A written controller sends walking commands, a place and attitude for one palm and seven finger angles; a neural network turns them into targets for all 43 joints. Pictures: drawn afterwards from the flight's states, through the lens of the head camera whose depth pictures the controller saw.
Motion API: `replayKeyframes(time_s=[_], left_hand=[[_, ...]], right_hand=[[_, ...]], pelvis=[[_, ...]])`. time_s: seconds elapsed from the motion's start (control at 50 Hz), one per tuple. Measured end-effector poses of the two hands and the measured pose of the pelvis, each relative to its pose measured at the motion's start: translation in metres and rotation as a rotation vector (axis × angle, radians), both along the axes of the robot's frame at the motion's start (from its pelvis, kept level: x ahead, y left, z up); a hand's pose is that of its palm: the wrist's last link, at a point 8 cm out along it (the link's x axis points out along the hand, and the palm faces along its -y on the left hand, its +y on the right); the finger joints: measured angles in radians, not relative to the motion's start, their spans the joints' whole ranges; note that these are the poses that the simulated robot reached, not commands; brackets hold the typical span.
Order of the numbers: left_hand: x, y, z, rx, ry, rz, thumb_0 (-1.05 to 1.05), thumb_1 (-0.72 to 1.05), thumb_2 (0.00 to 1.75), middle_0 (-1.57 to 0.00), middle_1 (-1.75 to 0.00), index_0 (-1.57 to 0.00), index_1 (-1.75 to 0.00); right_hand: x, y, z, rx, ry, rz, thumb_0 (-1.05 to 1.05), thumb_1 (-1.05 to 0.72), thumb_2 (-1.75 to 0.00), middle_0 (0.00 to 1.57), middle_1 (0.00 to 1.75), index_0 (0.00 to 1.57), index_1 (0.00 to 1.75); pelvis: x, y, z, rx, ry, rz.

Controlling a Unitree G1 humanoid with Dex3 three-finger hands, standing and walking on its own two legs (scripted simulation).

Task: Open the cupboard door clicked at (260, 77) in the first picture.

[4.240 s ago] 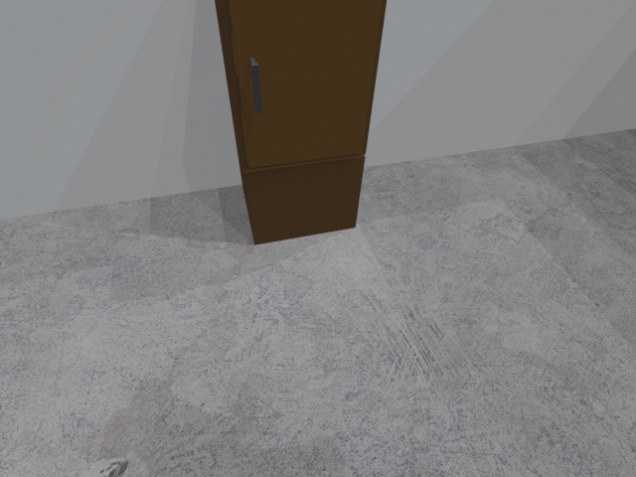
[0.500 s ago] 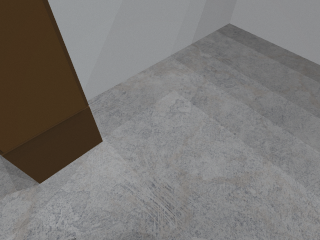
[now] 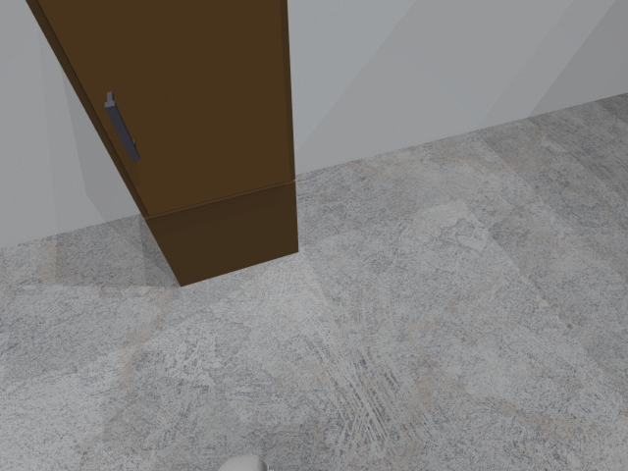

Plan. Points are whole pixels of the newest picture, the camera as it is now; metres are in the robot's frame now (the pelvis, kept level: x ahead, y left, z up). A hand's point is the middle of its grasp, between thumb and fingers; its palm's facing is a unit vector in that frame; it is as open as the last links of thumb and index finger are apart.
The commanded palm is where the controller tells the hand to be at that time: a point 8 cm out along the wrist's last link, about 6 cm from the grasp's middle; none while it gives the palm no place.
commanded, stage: turn to face it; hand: left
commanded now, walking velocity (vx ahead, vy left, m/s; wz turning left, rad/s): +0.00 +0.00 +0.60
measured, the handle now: (123, 127) +0.74 +0.47 -0.04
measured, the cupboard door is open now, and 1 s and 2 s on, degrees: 0 0 0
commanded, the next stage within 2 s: take the last steps up to it in 0.66 s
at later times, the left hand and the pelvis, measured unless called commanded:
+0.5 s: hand out of the picture +0.07 +0.26 -0.15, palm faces +0.25 -0.94 -0.24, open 7.4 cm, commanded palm none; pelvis +0.00 +0.04 +0.01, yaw +13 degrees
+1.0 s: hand out of the picture -0.07 +0.17 -0.15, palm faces +0.45 -0.86 -0.23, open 7.3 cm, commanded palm none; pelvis +0.01 +0.00 +0.01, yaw +23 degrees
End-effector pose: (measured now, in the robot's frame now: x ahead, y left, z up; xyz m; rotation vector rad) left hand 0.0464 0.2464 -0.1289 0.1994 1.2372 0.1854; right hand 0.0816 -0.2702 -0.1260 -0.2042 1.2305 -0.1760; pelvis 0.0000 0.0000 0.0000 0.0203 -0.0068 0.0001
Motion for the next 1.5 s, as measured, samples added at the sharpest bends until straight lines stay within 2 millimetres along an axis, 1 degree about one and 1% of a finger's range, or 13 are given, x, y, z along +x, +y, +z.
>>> replayKeyframes(time_s=[0.14, 0.3, 0.46, 0.64, 0.78, 0.9, 0.98, 1.08, 1.16, 1.22, 1.3, 1.4, 1.5], left_hand=[[-0.055, 0.057, -0.027, -0.001, 0.125, 0.139, 0.01, 0.91, 0.90, -0.20, -0.30, -0.20, -0.30], [-0.037, 0.079, -0.007, -0.002, 0.029, 0.187, 0.01, 0.91, 0.90, -0.20, -0.30, -0.20, -0.30], [-0.003, 0.067, 0.005, 0.004, -0.086, 0.201, 0.01, 0.91, 0.90, -0.20, -0.30, -0.20, -0.30], [0.014, 0.024, 0.016, 0.046, -0.166, 0.203, 0.01, 0.91, 0.90, -0.20, -0.30, -0.20, -0.30], [-0.031, -0.005, 0.026, 0.049, -0.123, 0.288, 0.01, 0.91, 0.90, -0.20, -0.30, -0.21, -0.30], [-0.085, -0.020, 0.019, 0.019, -0.049, 0.386, 0.01, 0.91, 0.90, -0.20, -0.30, -0.21, -0.30], [-0.131, -0.030, 0.009, -0.025, 0.040, 0.452, 0.01, 0.91, 0.90, -0.20, -0.30, -0.21, -0.30], [-0.188, -0.038, -0.009, -0.113, 0.195, 0.530, 0.01, 0.91, 0.90, -0.20, -0.30, -0.20, -0.30], [-0.207, -0.034, -0.021, -0.173, 0.307, 0.523, 0.01, 0.91, 0.90, -0.20, -0.30, -0.20, -0.30], [-0.189, -0.020, -0.018, -0.185, 0.308, 0.495, 0.01, 0.91, 0.90, -0.20, -0.30, -0.20, -0.30], [-0.138, 0.006, -0.015, -0.163, 0.219, 0.469, 0.01, 0.91, 0.90, -0.20, -0.30, -0.20, -0.30], [-0.055, 0.034, -0.014, -0.120, 0.112, 0.411, 0.01, 0.91, 0.90, -0.20, -0.30, -0.20, -0.30], [0.048, 0.051, -0.013, -0.074, 0.023, 0.319, 0.01, 0.91, 0.90, -0.20, -0.30, -0.20, -0.30]], right_hand=[[0.053, 0.051, 0.010, -0.039, -0.098, 0.148, 0.00, -0.91, -0.90, 0.20, 0.30, 0.20, 0.29], [0.050, 0.082, 0.023, -0.036, -0.074, 0.196, 0.00, -0.91, -0.90, 0.20, 0.30, 0.21, 0.30], [0.029, 0.082, 0.011, 0.001, -0.010, 0.200, 0.00, -0.91, -0.90, 0.20, 0.30, 0.21, 0.30], [0.009, 0.048, -0.024, 0.059, 0.076, 0.192, 0.00, -0.91, -0.90, 0.20, 0.30, 0.21, 0.30], [0.018, 0.031, -0.023, 0.068, 0.111, 0.244, 0.01, -0.91, -0.90, 0.20, 0.30, 0.20, 0.29], [0.033, 0.034, -0.016, 0.052, 0.113, 0.321, 0.01, -0.91, -0.90, 0.20, 0.30, 0.20, 0.29], [0.052, 0.052, -0.008, 0.042, 0.089, 0.376, 0.01, -0.91, -0.90, 0.19, 0.30, 0.20, 0.29], [0.080, 0.093, 0.001, 0.027, 0.003, 0.433, 0.01, -0.91, -0.90, 0.19, 0.30, 0.20, 0.29], [0.083, 0.119, 0.003, 0.029, -0.055, 0.417, 0.00, -0.91, -0.90, 0.19, 0.30, 0.20, 0.29], [0.072, 0.122, 0.008, 0.015, -0.038, 0.370, 0.00, -0.93, -0.90, 0.20, 0.30, 0.21, 0.29], [0.051, 0.114, 0.007, -0.005, 0.066, 0.336, 0.00, -0.94, -0.90, 0.20, 0.30, 0.21, 0.29], [0.024, 0.104, 0.000, -0.001, 0.215, 0.266, 0.00, -0.93, -0.90, 0.20, 0.30, 0.21, 0.29], [0.014, 0.094, -0.011, 0.026, 0.347, 0.184, 0.00, -0.92, -0.90, 0.20, 0.30, 0.21, 0.29]], pelvis=[[0.000, 0.032, -0.012, -0.027, 0.010, 0.072], [0.001, 0.047, 0.006, -0.058, 0.008, 0.149], [0.003, 0.040, 0.007, -0.039, 0.004, 0.216], [0.006, 0.007, -0.004, -0.007, 0.004, 0.268], [0.003, -0.009, 0.005, 0.015, -0.018, 0.341], [0.003, -0.009, 0.009, 0.013, -0.019, 0.384], [0.005, 0.000, 0.010, 0.004, -0.012, 0.394], [0.008, 0.024, 0.005, -0.024, -0.009, 0.394], [0.015, 0.042, 0.000, -0.027, -0.022, 0.370], [0.026, 0.051, 0.006, -0.033, -0.026, 0.371], [0.044, 0.058, 0.010, -0.030, -0.025, 0.374], [0.076, 0.060, 0.007, -0.017, -0.017, 0.359], [0.120, 0.053, -0.003, -0.006, -0.006, 0.341]])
